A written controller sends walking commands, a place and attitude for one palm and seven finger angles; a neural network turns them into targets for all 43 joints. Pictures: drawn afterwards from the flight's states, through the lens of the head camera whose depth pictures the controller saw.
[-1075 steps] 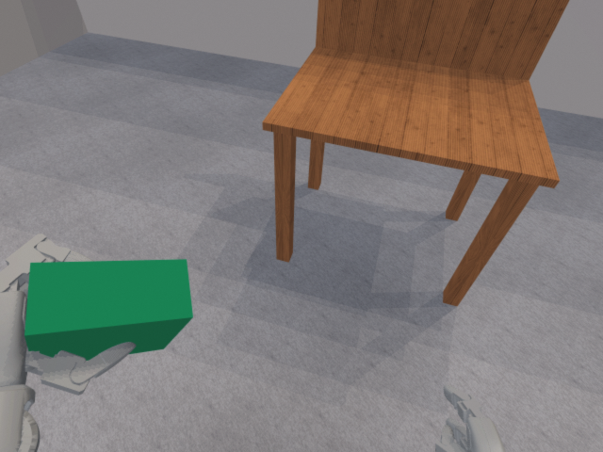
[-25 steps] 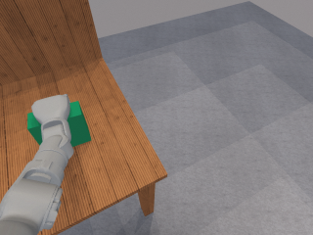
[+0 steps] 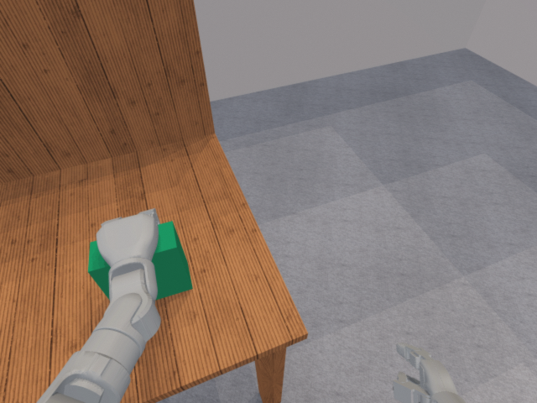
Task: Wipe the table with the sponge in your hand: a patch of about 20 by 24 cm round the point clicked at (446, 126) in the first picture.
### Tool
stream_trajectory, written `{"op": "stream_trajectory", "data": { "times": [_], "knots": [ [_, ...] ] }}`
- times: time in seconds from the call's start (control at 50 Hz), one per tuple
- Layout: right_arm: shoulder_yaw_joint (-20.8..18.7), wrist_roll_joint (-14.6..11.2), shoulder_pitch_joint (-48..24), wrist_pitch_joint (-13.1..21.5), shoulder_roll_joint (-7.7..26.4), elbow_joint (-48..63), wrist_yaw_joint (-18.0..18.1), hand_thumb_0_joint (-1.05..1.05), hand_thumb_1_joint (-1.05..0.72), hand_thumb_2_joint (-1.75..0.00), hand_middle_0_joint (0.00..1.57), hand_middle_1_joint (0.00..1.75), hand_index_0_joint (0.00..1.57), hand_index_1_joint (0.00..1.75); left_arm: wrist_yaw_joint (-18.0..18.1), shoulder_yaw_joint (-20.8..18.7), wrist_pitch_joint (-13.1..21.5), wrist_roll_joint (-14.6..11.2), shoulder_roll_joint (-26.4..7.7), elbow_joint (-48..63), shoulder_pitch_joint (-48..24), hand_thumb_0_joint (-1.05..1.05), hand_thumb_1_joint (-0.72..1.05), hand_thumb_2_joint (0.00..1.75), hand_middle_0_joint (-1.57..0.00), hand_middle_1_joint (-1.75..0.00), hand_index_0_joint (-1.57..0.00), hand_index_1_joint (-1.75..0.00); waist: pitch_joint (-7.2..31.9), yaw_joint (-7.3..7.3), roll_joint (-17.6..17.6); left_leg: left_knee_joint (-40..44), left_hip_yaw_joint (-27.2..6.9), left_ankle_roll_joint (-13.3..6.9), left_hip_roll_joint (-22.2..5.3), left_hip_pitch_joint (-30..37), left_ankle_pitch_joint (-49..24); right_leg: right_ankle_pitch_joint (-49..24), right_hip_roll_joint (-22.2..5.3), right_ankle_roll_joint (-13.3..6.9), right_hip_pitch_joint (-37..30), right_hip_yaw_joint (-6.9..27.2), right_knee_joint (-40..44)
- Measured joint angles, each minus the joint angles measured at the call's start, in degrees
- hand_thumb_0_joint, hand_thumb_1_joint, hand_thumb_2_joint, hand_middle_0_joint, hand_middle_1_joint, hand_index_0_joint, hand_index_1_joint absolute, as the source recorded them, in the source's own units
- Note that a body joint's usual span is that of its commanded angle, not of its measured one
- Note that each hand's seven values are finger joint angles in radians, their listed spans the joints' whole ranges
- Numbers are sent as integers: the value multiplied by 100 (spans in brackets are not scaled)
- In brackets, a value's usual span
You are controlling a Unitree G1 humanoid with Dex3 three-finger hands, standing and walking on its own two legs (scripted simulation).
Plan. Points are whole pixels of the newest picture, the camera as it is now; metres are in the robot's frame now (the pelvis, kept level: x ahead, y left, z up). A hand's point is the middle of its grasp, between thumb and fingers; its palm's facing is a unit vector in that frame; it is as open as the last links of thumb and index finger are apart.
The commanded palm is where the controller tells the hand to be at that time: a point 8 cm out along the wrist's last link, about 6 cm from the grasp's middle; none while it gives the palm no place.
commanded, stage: wipe back along the third lane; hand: left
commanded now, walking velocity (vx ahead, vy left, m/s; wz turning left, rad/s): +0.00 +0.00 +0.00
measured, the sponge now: (148, 273) +0.33 +0.25 -0.04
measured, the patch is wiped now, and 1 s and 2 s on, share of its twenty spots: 1.00 1.00 1.00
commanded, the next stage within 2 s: slide back across to the middle lane in 1.82 s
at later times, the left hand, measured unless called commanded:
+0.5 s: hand (144, 285) +0.28 +0.23 +0.01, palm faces -0.02 -0.04 -1.00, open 10.3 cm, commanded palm +0.24 +0.20 +0.03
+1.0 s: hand (151, 312) +0.24 +0.20 +0.01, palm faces +0.00 -0.05 -1.00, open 10.3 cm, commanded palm +0.20 +0.18 +0.03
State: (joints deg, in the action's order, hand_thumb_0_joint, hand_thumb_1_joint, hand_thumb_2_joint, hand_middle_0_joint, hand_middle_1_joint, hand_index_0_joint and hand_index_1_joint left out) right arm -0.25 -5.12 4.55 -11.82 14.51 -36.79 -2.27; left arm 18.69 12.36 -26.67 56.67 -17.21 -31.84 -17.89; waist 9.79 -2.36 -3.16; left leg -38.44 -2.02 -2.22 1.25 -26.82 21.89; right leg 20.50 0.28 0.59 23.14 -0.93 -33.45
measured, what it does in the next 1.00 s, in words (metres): stands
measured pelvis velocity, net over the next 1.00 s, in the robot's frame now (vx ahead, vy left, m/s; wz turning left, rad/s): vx -0.02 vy -0.02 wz -0.01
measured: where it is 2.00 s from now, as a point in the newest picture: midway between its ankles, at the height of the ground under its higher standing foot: outside the picture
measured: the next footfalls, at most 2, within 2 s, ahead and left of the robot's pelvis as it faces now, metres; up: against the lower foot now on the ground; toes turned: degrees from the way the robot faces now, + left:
none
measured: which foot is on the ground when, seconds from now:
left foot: down 0.00-1.00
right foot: down 0.00-1.00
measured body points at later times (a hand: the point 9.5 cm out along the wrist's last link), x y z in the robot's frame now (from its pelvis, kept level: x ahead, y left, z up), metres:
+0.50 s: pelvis -0.02 -0.01 +0.00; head -0.02 -0.03 +0.45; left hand +0.28 +0.23 +0.06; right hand +0.16 -0.25 -0.11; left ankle -0.04 +0.09 -0.72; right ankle -0.05 -0.14 -0.72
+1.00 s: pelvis -0.02 -0.02 +0.00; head -0.03 -0.05 +0.45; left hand +0.24 +0.20 +0.06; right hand +0.20 -0.25 -0.09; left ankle -0.04 +0.09 -0.72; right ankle -0.05 -0.14 -0.72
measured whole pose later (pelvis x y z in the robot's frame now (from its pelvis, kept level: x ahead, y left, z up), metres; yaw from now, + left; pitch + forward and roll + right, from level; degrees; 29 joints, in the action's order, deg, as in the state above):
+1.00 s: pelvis -0.02 -0.02 +0.00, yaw -1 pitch +5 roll -1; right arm -0.5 -5.4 2.7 -11.2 15.1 -36.9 -2.7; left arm 19.1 16.3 -30.0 58.2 -14.1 -14.7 0.1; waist 8.3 -4.1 -4.2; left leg -37.2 -1.4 -0.7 0.6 -22.3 20.2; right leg 20.6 0.8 -0.7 20.6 -0.3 -35.8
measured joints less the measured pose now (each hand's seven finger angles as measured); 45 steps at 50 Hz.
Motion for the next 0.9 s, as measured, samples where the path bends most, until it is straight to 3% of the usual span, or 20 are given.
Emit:
{"op": "stream_trajectory", "data": {
  "times": [0.26,0.56,0.9],
  "knots": [
    [50,-9,-21,6,24,-12,4,1,-91,-90,20,30,20,30,-68,146,-270,69,103,666,582,0,-50,104,-68,-133,-70,-134,-114,-38,-9,60,-4,36,5,219,-54,6,-8,-21,-182,-9,-26],
    [29,-15,151,0,61,-132,54,1,-91,-90,20,30,20,30,-36,164,-307,37,147,926,969,0,-50,104,-68,-133,-70,-135,-173,1,-55,115,59,92,-39,317,-172,-60,29,-69,-185,56,-120],
    [-27,-24,-80,58,75,-39,-12,1,-91,-90,20,30,20,30,19,300,-293,100,245,1560,1653,0,-50,104,-67,-134,-69,-135,-152,-111,-104,152,72,148,-70,435,-191,-37,60,-125,-246,70,-183]
  ]
}}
